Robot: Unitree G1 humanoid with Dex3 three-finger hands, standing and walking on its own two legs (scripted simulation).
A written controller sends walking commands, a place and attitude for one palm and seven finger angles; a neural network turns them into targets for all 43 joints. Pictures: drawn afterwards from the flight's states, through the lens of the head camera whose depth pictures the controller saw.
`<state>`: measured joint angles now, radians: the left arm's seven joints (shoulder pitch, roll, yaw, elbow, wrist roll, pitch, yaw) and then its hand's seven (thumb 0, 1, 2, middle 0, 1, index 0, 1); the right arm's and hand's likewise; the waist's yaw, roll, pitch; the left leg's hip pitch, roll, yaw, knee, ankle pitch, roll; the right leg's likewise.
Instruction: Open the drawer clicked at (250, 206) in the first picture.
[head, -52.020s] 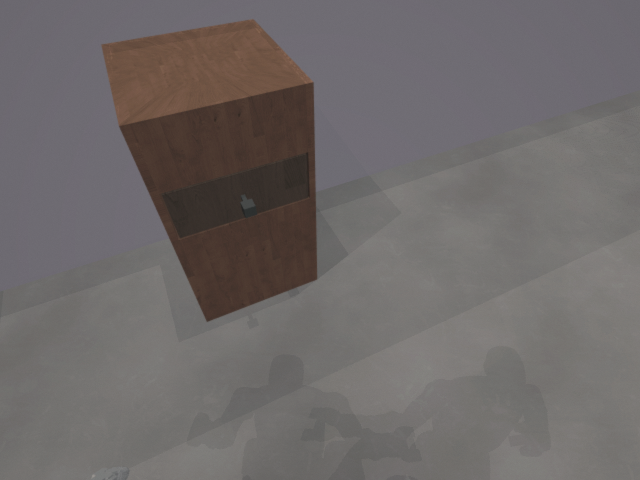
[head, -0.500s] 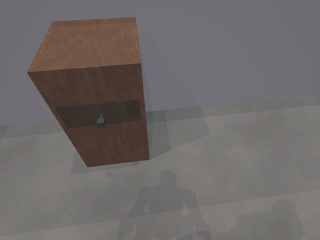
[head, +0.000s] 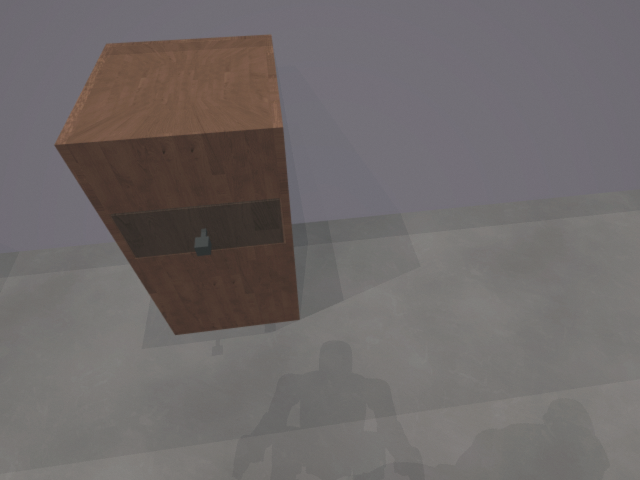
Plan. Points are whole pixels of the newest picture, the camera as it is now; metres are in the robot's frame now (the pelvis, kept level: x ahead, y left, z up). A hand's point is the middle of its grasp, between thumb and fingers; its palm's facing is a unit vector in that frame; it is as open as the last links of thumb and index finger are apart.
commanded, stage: turn to face it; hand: left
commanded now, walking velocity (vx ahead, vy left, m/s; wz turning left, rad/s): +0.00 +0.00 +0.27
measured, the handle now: (203, 240) +0.66 +0.32 -0.26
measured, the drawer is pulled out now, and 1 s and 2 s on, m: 0.00 0.00 0.00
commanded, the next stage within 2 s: take the last steps up to it in 0.32 s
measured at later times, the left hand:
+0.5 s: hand out of the picture -0.02 +0.19 -0.19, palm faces +0.14 -0.97 -0.21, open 7.4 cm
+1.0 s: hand out of the picture +0.14 +0.19 -0.18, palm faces +0.21 -0.95 -0.24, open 7.3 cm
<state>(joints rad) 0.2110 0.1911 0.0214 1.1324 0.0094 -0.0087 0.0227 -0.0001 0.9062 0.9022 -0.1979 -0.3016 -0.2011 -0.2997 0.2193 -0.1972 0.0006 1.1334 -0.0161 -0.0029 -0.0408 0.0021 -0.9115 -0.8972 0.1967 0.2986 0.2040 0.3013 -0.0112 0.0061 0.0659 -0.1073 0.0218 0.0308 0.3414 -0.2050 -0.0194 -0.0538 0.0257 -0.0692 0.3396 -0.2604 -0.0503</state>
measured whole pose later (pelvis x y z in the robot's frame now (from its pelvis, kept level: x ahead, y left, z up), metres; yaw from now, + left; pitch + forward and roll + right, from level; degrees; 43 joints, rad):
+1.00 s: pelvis +0.10 -0.02 -0.02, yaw +11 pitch +0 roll +1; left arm 0.17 0.17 0.07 1.00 0.02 -0.05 0.00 0.01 0.93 0.90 -0.20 -0.30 -0.20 -0.30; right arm 0.46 -0.09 -0.02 1.17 -0.02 0.00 -0.04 0.00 -0.91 -0.90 0.20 0.30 0.21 0.30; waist -0.03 0.03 0.09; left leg -0.20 0.01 -0.07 0.71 -0.49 0.01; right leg -0.32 -0.04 -0.10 0.65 -0.32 -0.03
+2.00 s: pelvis +0.19 +0.00 -0.02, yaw +10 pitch -2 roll +1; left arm 0.30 0.18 0.02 0.96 0.02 0.02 0.06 0.00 0.90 0.90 -0.20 -0.30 -0.20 -0.30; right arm 0.21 -0.21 -0.02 0.90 -0.01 0.01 -0.02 0.00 -0.91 -0.90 0.19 0.30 0.20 0.30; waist 0.02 0.02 0.04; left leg -0.21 -0.01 0.04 0.60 -0.36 0.02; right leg -0.21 -0.03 -0.02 0.62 -0.37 0.00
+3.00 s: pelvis +0.19 +0.01 -0.01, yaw +8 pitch -1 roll +0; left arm 0.32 0.12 -0.02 1.13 0.01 -0.01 0.03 0.01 0.91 0.90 -0.20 -0.30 -0.20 -0.30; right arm 0.28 -0.15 0.02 1.12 -0.01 -0.03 -0.04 0.01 -0.92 -0.90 0.20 0.30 0.20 0.30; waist 0.00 -0.01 0.01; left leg -0.16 -0.01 0.08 0.45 -0.28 0.03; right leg -0.17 -0.02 0.02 0.47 -0.29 0.02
